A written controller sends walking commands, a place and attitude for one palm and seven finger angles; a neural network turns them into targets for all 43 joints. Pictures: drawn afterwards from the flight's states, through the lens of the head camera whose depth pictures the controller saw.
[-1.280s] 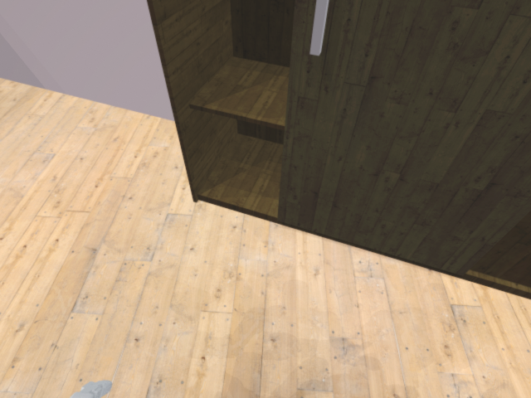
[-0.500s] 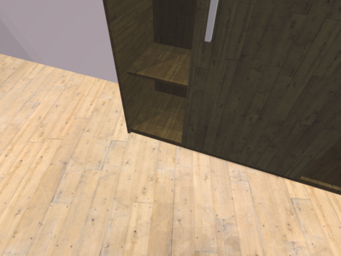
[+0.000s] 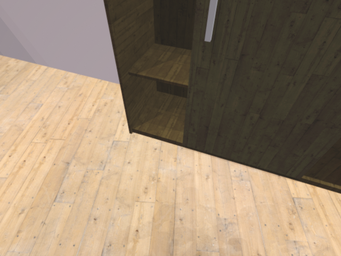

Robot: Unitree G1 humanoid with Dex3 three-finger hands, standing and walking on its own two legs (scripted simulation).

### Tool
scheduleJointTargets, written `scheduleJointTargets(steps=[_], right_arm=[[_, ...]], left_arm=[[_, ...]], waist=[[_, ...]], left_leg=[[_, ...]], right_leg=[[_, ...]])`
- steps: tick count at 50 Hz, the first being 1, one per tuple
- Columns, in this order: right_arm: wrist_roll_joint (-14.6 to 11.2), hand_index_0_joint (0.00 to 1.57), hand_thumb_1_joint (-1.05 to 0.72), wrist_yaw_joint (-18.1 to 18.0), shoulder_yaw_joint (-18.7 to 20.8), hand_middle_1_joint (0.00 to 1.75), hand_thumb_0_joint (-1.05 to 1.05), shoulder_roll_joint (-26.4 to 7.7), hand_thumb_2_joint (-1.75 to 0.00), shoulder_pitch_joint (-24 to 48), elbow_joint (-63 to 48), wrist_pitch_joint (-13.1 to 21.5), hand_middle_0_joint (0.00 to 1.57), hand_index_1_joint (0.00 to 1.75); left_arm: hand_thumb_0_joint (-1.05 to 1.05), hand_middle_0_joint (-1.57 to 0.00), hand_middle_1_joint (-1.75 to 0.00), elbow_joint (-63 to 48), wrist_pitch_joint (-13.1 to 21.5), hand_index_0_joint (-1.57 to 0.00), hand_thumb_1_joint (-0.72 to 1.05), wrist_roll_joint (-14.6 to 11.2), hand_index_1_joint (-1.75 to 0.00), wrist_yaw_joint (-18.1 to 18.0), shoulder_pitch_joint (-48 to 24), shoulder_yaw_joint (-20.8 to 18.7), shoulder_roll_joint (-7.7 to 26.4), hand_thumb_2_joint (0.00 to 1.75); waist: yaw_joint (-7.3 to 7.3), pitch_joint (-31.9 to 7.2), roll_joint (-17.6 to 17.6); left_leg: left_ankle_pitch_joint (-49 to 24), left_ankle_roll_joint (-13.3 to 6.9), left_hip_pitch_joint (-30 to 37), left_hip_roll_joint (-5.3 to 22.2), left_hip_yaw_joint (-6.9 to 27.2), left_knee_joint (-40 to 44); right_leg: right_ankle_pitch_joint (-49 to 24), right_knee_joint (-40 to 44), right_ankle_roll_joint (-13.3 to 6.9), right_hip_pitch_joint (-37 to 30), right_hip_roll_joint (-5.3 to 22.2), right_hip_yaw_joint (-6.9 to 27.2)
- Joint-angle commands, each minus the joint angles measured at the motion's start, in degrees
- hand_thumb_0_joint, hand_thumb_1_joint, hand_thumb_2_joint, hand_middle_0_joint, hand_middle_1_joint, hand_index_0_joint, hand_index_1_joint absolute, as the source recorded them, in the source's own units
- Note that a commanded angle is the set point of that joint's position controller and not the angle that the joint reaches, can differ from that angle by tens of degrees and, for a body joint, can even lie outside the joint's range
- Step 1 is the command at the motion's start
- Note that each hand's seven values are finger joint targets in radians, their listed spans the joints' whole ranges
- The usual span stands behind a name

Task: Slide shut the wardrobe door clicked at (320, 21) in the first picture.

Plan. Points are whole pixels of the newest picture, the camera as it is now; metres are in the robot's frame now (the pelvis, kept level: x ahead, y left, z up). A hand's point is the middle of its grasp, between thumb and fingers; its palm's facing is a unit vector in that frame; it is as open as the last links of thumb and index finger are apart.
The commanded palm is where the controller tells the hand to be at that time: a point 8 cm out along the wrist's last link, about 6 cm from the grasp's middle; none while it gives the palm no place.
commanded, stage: look at it before walking up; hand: right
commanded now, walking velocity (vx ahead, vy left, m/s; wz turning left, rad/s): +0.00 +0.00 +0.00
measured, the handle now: (213, 7) +0.94 -0.10 +0.21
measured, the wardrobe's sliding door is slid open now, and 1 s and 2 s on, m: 0.42 0.42 0.42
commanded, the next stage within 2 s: walk to a spot facing it in 0.36 s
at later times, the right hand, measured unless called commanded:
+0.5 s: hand out of the picture +0.07 -0.25 -0.16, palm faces -0.03 +0.94 -0.33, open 7.4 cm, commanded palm none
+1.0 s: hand out of the picture +0.05 -0.18 -0.18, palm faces -0.18 +0.96 -0.23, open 7.4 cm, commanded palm none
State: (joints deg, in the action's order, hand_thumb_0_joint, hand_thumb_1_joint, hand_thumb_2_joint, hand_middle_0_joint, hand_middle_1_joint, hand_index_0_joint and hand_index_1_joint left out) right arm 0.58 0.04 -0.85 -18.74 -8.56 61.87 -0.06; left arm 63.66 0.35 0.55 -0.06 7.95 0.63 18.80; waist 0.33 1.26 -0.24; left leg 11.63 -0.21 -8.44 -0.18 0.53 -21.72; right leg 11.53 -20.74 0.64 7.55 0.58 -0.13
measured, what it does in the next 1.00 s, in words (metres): lifts its right foot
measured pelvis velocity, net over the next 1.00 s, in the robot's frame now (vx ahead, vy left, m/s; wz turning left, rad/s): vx -0.02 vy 0.01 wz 0.23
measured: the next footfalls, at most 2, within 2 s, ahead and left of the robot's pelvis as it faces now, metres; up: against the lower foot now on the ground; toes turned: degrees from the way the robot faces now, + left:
right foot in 1.24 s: +0.03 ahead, -0.13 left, +0.00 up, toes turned +21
left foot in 1.80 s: +0.15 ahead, +0.19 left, +0.00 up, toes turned +50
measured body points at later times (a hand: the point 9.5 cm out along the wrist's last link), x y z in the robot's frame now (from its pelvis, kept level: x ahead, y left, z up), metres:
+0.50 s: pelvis +0.00 -0.01 +0.00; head +0.01 -0.01 +0.45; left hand +0.08 +0.28 -0.13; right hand +0.07 -0.30 -0.13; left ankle +0.00 +0.12 -0.75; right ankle +0.00 -0.13 -0.75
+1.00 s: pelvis -0.02 +0.01 -0.02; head +0.01 +0.03 +0.43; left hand +0.00 +0.27 -0.17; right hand +0.06 -0.23 -0.16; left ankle -0.01 +0.10 -0.75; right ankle -0.02 -0.13 -0.68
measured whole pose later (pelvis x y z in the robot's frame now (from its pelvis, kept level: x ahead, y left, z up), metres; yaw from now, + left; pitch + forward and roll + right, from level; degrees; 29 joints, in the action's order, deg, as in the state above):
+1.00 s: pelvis -0.02 +0.01 -0.02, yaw +13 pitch +0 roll -1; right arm 1.1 0.1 1.6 -10.7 -16.1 52.9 -2.6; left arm 55.0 -3.4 0.8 -0.7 8.6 -3.1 13.5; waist -1.6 4.7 1.1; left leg 14.1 -2.7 -18.8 -3.7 3.2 -33.1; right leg 22.6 -62.1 2.6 26.5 2.0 -0.4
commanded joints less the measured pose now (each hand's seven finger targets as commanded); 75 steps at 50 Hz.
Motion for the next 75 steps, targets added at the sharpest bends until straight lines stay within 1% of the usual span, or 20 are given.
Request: scheduleJointTargets(steps=[1,24,30,35,38,40,41,42,44,48,51,57,60,61,62,63,66,68,72,75], right_arm=[[0.08,0.20,-0.90,-0.83,2.68,0.30,0.00,-11.70,-0.90,2.07,-3.89,1.59,0.20,0.30],[0.11,0.20,-0.90,-0.84,2.61,0.30,0.00,-12.03,-0.90,1.89,-3.52,1.58,0.20,0.30],[0.32,0.20,-0.90,-0.97,2.83,0.30,0.00,-6.43,-0.90,-2.22,-6.01,-1.25,0.20,0.30],[0.60,0.20,-0.90,-0.13,3.91,0.30,0.00,-5.03,-0.90,-3.55,-10.16,-2.22,0.20,0.30],[0.60,0.20,-0.90,0.37,4.62,0.30,0.00,-2.77,-0.90,-5.66,-11.49,-2.73,0.20,0.30],[0.65,0.20,-0.90,0.68,5.27,0.30,0.00,-2.13,-0.90,-10.13,-11.33,-2.44,0.20,0.30],[1.04,0.20,-0.90,0.61,5.77,0.30,0.00,-3.63,-0.90,-13.17,-10.71,-1.87,0.20,0.30],[1.87,0.20,-0.90,-0.28,6.90,0.30,0.00,-9.70,-0.90,-13.65,-11.20,-0.95,0.20,0.30],[0.80,0.20,-0.90,-1.10,6.80,0.30,0.00,-8.96,-0.90,-10.99,-12.60,-1.32,0.20,0.30],[0.52,0.20,-0.90,-1.03,6.25,0.30,0.00,-5.14,-0.90,-6.44,-14.19,-0.63,0.20,0.30],[0.60,0.20,-0.90,-0.90,6.65,0.30,0.00,-5.14,-0.90,-8.87,-13.38,-0.71,0.20,0.30],[1.08,0.20,-0.90,-0.19,7.32,0.30,0.00,-5.91,-0.90,-9.41,-13.38,-0.88,0.20,0.30],[0.80,0.20,-0.90,0.22,7.48,0.30,0.00,-5.71,-0.90,-4.16,-14.63,-1.17,0.20,0.30],[0.65,0.20,-0.90,0.57,6.99,0.30,0.00,-3.23,-0.90,-3.06,-15.39,-1.11,0.20,0.30],[0.09,0.20,-0.90,1.34,6.40,0.30,0.00,1.08,-0.90,-1.58,-17.36,-1.20,0.20,0.30],[0.69,0.20,-0.90,1.78,7.25,0.30,0.00,-0.36,-0.90,1.95,-19.73,-0.55,0.20,0.30],[1.69,0.20,-0.90,3.25,7.72,0.30,0.00,-0.71,-0.90,-3.21,-14.62,-1.07,0.20,0.30],[1.75,0.20,-0.90,3.41,7.19,0.30,0.00,1.22,-0.90,-4.93,-13.26,-1.56,0.20,0.30],[1.52,0.20,-0.90,3.08,6.28,0.30,0.00,3.24,-0.90,-2.22,-13.16,-1.74,0.20,0.30],[1.30,0.20,-0.90,3.31,5.74,0.30,0.00,4.08,-0.90,2.00,-14.03,-1.89,0.20,0.30]], left_arm=[[0.00,-0.20,-0.30,-3.46,1.48,-0.20,0.90,-0.10,-0.30,-0.80,-2.51,-2.25,11.28,0.90],[0.00,-0.20,-0.30,-3.39,1.72,-0.20,0.90,-0.09,-0.30,-0.92,-3.36,-2.40,11.97,0.90],[0.00,-0.20,-0.30,-5.66,-0.32,-0.20,0.90,0.10,-0.30,-1.71,1.62,-2.75,5.69,0.90],[0.00,-0.20,-0.30,-9.86,-0.81,-0.20,0.90,0.26,-0.30,-1.89,0.91,-4.72,7.10,0.90],[0.00,-0.20,-0.30,-11.74,-0.48,-0.20,0.90,0.33,-0.30,-1.72,-1.07,-5.57,7.46,0.90],[0.00,-0.20,-0.30,-13.27,-0.54,-0.20,0.90,0.58,-0.30,-1.68,-3.95,-5.75,6.78,0.90],[0.00,-0.20,-0.30,-13.97,-1.01,-0.20,0.90,0.45,-0.30,-1.57,-4.53,-5.81,5.91,0.90],[0.00,-0.20,-0.30,-15.39,-1.47,-0.20,0.90,0.01,-0.30,-1.36,-2.17,-5.15,0.70,0.90],[0.00,-0.20,-0.30,-15.68,-2.19,-0.20,0.90,-0.13,-0.30,-1.43,-3.56,-5.37,1.13,0.90],[0.00,-0.20,-0.30,-13.76,-1.72,-0.20,0.90,0.36,-0.30,-1.06,-0.12,-5.31,0.46,0.90],[0.00,-0.20,-0.30,-14.05,-1.71,-0.20,0.90,0.17,-0.30,-1.30,-0.88,-5.21,-0.51,0.90],[0.00,-0.20,-0.30,-15.76,-0.48,-0.20,0.90,0.13,-0.30,-0.85,-0.72,-4.87,-0.68,0.90],[0.00,-0.20,-0.30,-13.26,0.80,-0.20,0.90,-0.23,-0.30,-1.25,9.02,-5.07,-0.49,0.90],[0.00,-0.20,-0.30,-12.14,1.24,-0.20,0.90,-0.24,-0.30,-1.87,13.40,-5.65,1.81,0.90],[0.00,-0.20,-0.30,-12.12,1.56,-0.20,0.90,0.78,-0.30,-2.27,16.21,-6.76,8.14,0.90],[0.00,-0.20,-0.30,-13.38,1.79,-0.20,0.90,0.68,-0.30,-2.51,14.12,-6.68,10.54,0.90],[0.00,-0.20,-0.30,-14.13,3.06,-0.20,0.90,0.53,-0.30,-2.16,6.68,-3.83,2.04,0.90],[0.00,-0.20,-0.30,-13.24,3.77,-0.20,0.90,0.44,-0.30,-2.27,9.51,-3.40,0.88,0.90],[0.00,-0.20,-0.30,-9.82,4.55,-0.20,0.90,0.18,-0.30,-2.80,18.03,-2.85,-0.83,0.90],[0.00,-0.20,-0.30,-7.69,4.67,-0.20,0.90,0.36,-0.30,-2.91,21.60,-2.71,-1.38,0.90]], waist=[[-0.51,-2.32,-0.07],[-0.51,-3.04,0.39],[0.13,-2.01,-0.41],[-0.34,-1.41,4.54],[-1.72,-1.06,11.48],[-4.39,-0.61,8.50],[-5.88,-0.65,-0.28],[-4.68,-0.29,-20.82],[-3.72,0.45,-13.48],[-1.08,-3.10,-6.42],[-2.14,-4.70,-6.72],[-3.31,-4.28,-9.33],[1.48,-4.62,-9.00],[3.68,-4.95,-2.58],[5.60,-2.50,16.49],[4.49,3.63,13.36],[-1.46,6.51,6.77],[-1.66,5.85,8.00],[-0.06,5.44,7.34],[1.03,6.97,7.21]], left_leg=[[-5.99,-1.50,-0.10,6.72,5.93,4.09],[-9.78,-1.30,0.52,6.72,5.66,3.69],[-15.49,-1.05,-5.96,5.47,8.09,-3.42],[-8.73,-0.33,-12.25,1.32,6.24,-13.72],[12.54,1.00,-11.99,0.17,0.86,-26.71],[11.09,0.57,-6.20,2.14,0.85,-20.69],[-1.95,-0.16,-3.14,3.31,4.64,-10.18],[-14.11,-4.06,-0.86,17.02,27.93,1.50],[-2.66,-9.58,-7.71,17.84,33.48,7.89],[-6.60,-9.12,-5.14,11.55,22.99,4.01],[-10.44,-9.23,-1.24,10.47,22.97,2.94],[14.12,-10.11,-4.61,8.58,28.11,7.79],[19.53,-6.52,-18.29,4.01,25.54,4.48],[21.97,-3.38,-28.29,-0.34,20.51,-2.62],[22.59,-0.36,-40.23,-7.15,9.74,-20.53],[18.65,1.28,-40.45,-1.88,4.47,-31.38],[4.15,2.02,-34.40,0.94,3.31,-43.40],[-0.64,2.55,-34.43,0.86,2.12,-47.87],[-2.27,2.85,-39.44,1.85,0.04,-49.79],[-2.38,2.72,-41.56,3.02,-2.11,-46.55]], right_leg=[[-6.57,3.19,-2.09,-0.11,6.15,5.49],[-9.56,3.62,-2.12,-2.10,6.52,5.03],[-8.63,-3.00,-1.12,-1.61,7.56,0.42],[-3.81,-2.72,-4.02,1.08,12.66,2.88],[-8.76,-0.81,-8.86,5.65,19.77,4.88],[-10.71,-8.34,-7.32,10.12,18.59,0.47],[-5.26,-19.45,-3.45,13.65,13.34,-3.93],[17.01,-36.40,1.97,24.77,2.57,-9.29],[18.74,-46.76,1.21,24.85,1.71,2.92],[9.63,-43.38,2.42,21.64,2.72,1.93],[10.56,-38.19,2.82,21.25,1.75,1.24],[14.89,-22.48,1.82,14.53,0.14,-0.32],[9.14,-4.48,-0.10,-5.26,-1.83,-1.70],[11.82,1.52,-1.45,-16.68,2.88,1.67],[28.90,11.61,-5.75,-19.25,19.59,22.25],[31.50,15.07,-10.33,-7.39,29.69,29.38],[19.18,13.93,-4.81,2.22,18.08,13.53],[7.19,11.97,-3.08,0.18,14.25,5.41],[-18.31,7.10,-0.96,-8.13,14.46,-0.34],[-23.68,6.73,-2.71,-11.11,15.97,-2.68]])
